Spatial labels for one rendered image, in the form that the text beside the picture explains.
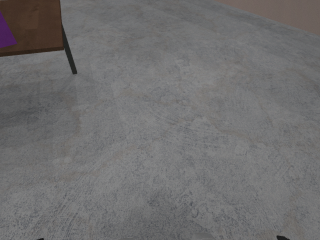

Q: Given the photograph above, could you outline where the table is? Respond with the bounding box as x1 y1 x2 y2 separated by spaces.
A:
0 0 77 75

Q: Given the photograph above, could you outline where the carton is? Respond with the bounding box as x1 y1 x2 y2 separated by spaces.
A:
0 11 17 48

